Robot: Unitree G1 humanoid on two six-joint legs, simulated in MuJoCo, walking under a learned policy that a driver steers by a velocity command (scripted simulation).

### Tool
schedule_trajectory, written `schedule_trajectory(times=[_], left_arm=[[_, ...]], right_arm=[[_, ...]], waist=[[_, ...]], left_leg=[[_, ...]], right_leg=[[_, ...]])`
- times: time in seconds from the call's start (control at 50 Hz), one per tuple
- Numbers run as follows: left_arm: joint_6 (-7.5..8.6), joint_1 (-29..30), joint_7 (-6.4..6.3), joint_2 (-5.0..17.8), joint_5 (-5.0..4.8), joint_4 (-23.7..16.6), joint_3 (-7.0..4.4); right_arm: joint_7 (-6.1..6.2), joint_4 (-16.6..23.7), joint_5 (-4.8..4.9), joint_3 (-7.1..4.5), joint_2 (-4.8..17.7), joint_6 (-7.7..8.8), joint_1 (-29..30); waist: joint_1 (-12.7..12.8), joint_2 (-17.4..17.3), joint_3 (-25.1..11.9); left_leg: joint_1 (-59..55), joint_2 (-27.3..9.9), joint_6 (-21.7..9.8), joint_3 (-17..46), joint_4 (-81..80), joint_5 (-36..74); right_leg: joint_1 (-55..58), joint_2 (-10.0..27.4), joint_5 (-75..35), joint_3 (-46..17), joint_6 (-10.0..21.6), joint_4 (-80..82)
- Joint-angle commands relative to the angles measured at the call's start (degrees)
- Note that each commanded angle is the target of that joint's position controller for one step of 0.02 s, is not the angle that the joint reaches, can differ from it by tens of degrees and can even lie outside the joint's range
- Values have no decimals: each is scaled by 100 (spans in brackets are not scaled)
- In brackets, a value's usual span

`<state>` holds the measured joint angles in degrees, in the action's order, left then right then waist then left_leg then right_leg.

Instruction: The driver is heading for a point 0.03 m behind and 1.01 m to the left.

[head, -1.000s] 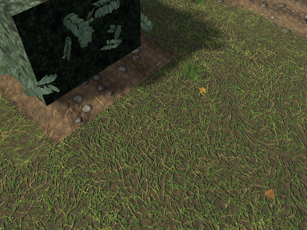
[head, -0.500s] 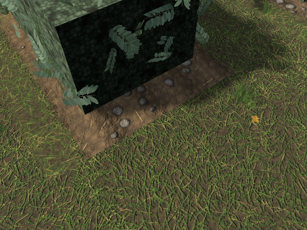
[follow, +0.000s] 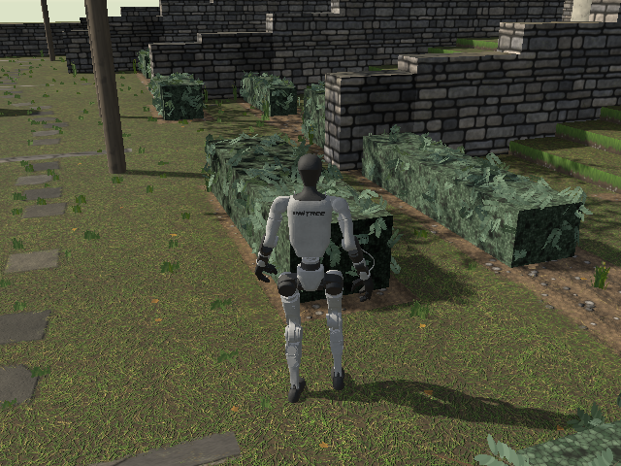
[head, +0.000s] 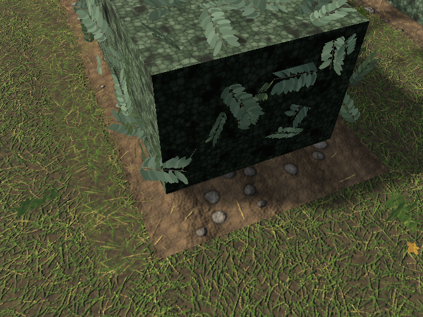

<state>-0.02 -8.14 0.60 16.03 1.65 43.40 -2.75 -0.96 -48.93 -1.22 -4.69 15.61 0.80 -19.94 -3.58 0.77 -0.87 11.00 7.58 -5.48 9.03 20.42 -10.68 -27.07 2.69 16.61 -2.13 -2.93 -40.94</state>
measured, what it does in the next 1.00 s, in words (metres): walks ahead, turning left: right foot, then left foot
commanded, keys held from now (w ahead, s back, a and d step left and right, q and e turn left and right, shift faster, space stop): w+q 0.26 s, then q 0.74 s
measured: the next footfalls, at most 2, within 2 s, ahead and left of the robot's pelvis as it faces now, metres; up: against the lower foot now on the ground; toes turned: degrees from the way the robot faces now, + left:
right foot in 0.10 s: +0.13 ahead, -0.14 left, +0.00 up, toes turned +6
left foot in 0.54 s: +0.34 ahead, +0.11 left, +0.00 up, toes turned +20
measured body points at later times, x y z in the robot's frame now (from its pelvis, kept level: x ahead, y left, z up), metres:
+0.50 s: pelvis +0.19 -0.01 -0.01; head +0.25 +0.00 +0.43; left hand +0.11 +0.24 -0.14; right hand +0.46 -0.17 -0.12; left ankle +0.30 +0.11 -0.72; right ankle +0.10 -0.14 -0.74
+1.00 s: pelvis +0.29 +0.01 -0.01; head +0.31 +0.04 +0.44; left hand +0.26 +0.32 -0.12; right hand +0.51 -0.19 -0.12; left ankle +0.30 +0.09 -0.75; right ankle +0.40 -0.10 -0.71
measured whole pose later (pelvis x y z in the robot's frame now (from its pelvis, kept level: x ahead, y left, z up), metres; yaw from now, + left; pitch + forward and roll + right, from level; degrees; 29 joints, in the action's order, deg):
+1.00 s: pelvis +0.29 +0.01 -0.01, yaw +35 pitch +2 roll -1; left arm -3.6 -8.2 -2.0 16.3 1.0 41.4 -2.4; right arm -0.1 -44.4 -1.3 -4.6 16.4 -1.7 -15.7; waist -2.8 0.5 2.2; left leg 18.0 10.3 -5.2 11.5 23.7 -5.6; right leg -26.0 0.0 21.6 -4.9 -1.9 -47.2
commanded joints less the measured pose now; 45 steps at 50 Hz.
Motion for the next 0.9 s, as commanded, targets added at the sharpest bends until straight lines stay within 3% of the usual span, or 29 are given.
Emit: schedule_trajectory(times=[0.02, 0.04, 0.08, 0.1, 0.12, 0.14, 0.16, 0.18, 0.22, 0.26, 0.32, 0.4, 0.44, 0.48, 0.5, 0.52, 0.54, 0.56, 0.58, 0.6, 0.62, 0.64, 0.66, 0.72, 0.74, 0.82, 0.9], left_arm=[[167, 473, -29, 448, -54, -572, -79], [199, 285, -47, 448, -77, -548, -77], [295, -645, -135, 481, -83, -276, -110], [365, -1242, -216, 880, -4, -166, -205], [368, -1633, -276, 1579, 103, -190, -335], [320, -1385, -286, 1619, 105, -159, -393], [326, -1047, -242, 1116, 46, -249, -282], [353, -798, -196, 786, -18, -283, -200], [415, -766, -189, 562, -13, -259, -128], [483, -1039, -135, 511, -30, -123, -130], [519, -1279, -97, 461, -59, 21, -124], [449, -1253, -146, 519, -112, 122, -128], [411, -1330, -183, 676, -126, 200, -171], [360, -1329, -238, 807, -164, 239, -209], [322, -1290, -264, 854, -181, 235, -219], [290, -1206, -267, 867, -213, 194, -215], [309, -1294, -239, 863, -198, 109, -218], [264, -1904, -181, 168, -196, -188, -62], [149, -1700, -196, 631, -79, -157, -132], [106, -1291, -202, 605, -122, -220, -123], [111, -962, -211, 589, -93, -261, -94], [69, -848, -221, 606, -13, -262, -108], [-31, -1003, -217, 618, 56, -233, -113], [-231, -1190, -203, 475, 35, -194, -93], [-273, -1099, -198, 447, 29, -236, -90], [-385, -515, -230, 505, 14, -405, -112], [-337, -106, -259, 534, -17, -511, -114]], right_arm=[[-4, 351, -24, -259, 1025, 95, 56], [-11, 398, -25, -262, 1021, 102, 194], [3, 501, 10, -243, 914, 111, 555], [21, 587, 48, -145, 560, 171, 607], [13, 842, 129, -9, 94, 233, 673], [11, 826, -32, -41, 462, 220, 518], [-30, 721, -113, -91, 674, 197, 537], [-107, 618, -119, -103, 670, 179, 527], [-229, 548, -134, -83, 562, 104, 523], [-291, 636, -115, -27, 431, 44, 723], [-300, 825, -100, 36, 311, -12, 1151], [-396, 1096, -74, 215, 22, -11, 1850], [-405, 1143, -96, 226, 83, -29, 1906], [-350, 1080, -153, 168, 280, -25, 1569], [-309, 972, -185, 114, 405, 15, 1145], [-236, 764, -237, 42, 530, 86, 490], [-127, 634, -275, -63, 876, 145, -40], [-27, 826, -199, -208, 1579, 126, 211], [51, 915, 132, -280, 1495, 18, -345], [109, 913, 171, -220, 1259, -48, 108], [128, 944, 192, -122, 910, -90, 534], [145, 948, 172, -53, 711, -109, 795], [164, 958, 163, -22, 611, -120, 906], [105, 944, 35, -77, 790, -73, 909], [84, 931, 22, -112, 883, -59, 892], [89, 878, 24, -146, 912, -128, 704], [115, 790, 11, -191, 954, -179, 420]], waist=[[37, -654, 142], [172, -655, 146], [751, -338, 84], [1009, 331, -108], [1080, 1561, -421], [733, 1299, -31], [547, 636, 410], [423, 331, 608], [409, 603, 492], [458, 598, 343], [457, 483, 358], [576, 702, 422], [581, 755, 322], [422, 793, 65], [243, 742, -175], [-59, 508, -567], [-307, -69, -974], [303, -1389, -1663], [-221, -618, -2502], [-56, -421, -1687], [79, -240, -860], [285, -182, -430], [435, -313, -300], [571, -273, -525], [557, -305, -533], [353, -564, -311], [173, -658, -140]], left_leg=[[152, -1431, -926, 1873, -677, -1554], [428, -1360, -842, 1894, -546, -1533], [1462, -905, -505, 1672, 186, -1669], [2209, -445, -229, 1132, 1258, -2048], [3112, 293, 16, 6, 2915, -2391], [3483, -127, 16, -105, 3735, -2038], [3434, -437, -1, -30, 4064, -1528], [3267, -586, 69, -81, 4033, -1099], [3081, -709, 225, -321, 4168, -506], [3154, -765, 285, -409, 4399, -146], [3249, -757, 458, -688, 4111, -27], [2353, -731, 465, -1273, 2266, 643], [1871, -609, 337, -1494, 1691, 601], [1315, -398, 103, -1571, 1353, 322], [819, -273, -45, -1514, 1143, 287], [-41, -179, -208, -1411, 659, 737], [-1197, -848, -464, -636, 431, 1976], [-3002, -2864, -1371, 1754, 1288, 5647], [-2883, -3003, -1887, 2312, 929, 5469], [-2204, -2733, -1774, 1754, 583, 4572], [-1288, -2386, -1524, 1352, 234, 3878], [-731, -2011, -1223, 1122, 45, 3451], [-273, -1774, -1090, 930, -72, 3375], [231, -1520, -946, 773, -155, 3104], [334, -1491, -920, 837, -227, 2718], [359, -1377, -759, 1367, -570, 496], [48, -1369, -685, 1868, -621, -438]], right_leg=[[96, -201, 78, 72, 74, 446], [572, -263, 100, 63, 130, 730], [2301, -353, -216, 103, 219, 1649], [3218, 474, 544, -736, 345, 2139], [3781, 1999, 2598, -2937, 741, 3131], [3149, 2333, 3345, -3919, 1130, 3437], [2705, 2076, 3139, -3402, 1160, 3347], [2426, 1693, 2323, -2530, 1021, 3309], [2429, 1205, 656, -1281, 847, 3310], [2563, 1080, -690, -632, 839, 3174], [2669, 1093, -3720, 193, 953, 2762], [2345, 828, -4339, 1001, 859, 2563], [2483, 902, -4771, 1101, 792, 2283], [2692, 999, -5581, 1149, 748, 1600], [2663, 1021, -5661, 1183, 736, 924], [2373, 942, -5080, 1263, 640, -114], [1397, 732, -3135, 1341, 424, -1591], [-654, -166, 2403, 1241, 157, -3645], [-655, -277, 2115, 202, 163, -4183], [-910, -10, 1504, 12, 167, -4084], [-922, 152, 1132, 53, 150, -3587], [-780, 253, 960, 31, 120, -3141], [-461, 260, 853, 47, 67, -2857], [-11, 107, 642, 107, 16, -2457], [-12, 83, 534, 90, 8, -2307], [-346, 32, 262, -72, -3, -1715], [-537, -100, 291, -220, 31, -1147]])
Keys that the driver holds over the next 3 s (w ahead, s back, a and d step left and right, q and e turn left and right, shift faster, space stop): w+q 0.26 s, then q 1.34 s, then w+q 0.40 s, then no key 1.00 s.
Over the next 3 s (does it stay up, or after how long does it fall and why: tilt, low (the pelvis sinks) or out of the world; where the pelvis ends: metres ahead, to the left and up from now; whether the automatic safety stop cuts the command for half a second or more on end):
stays up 0.40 0.23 0.00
